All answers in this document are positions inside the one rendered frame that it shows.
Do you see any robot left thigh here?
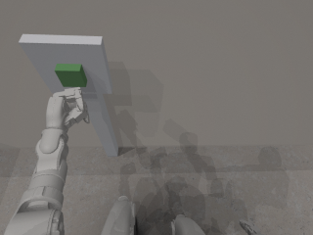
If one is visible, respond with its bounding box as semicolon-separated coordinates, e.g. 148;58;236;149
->
101;200;136;235

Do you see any robot left upper arm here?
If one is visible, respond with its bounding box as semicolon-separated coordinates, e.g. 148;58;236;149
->
6;209;65;235

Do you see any button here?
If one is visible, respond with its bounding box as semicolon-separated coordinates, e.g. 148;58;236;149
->
55;64;87;87

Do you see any panel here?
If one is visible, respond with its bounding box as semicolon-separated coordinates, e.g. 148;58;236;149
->
19;34;118;157

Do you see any robot left hand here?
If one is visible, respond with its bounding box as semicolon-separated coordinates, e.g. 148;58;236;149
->
45;87;90;133

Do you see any robot right hand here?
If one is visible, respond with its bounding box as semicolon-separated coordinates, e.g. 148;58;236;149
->
240;219;264;235

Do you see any robot right thigh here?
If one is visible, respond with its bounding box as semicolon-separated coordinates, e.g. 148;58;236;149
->
169;217;205;235

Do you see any robot thigh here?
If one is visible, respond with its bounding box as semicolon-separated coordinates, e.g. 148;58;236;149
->
101;200;136;235
169;217;205;235

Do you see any robot left forearm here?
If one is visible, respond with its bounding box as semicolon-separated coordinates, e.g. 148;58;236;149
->
3;127;69;235

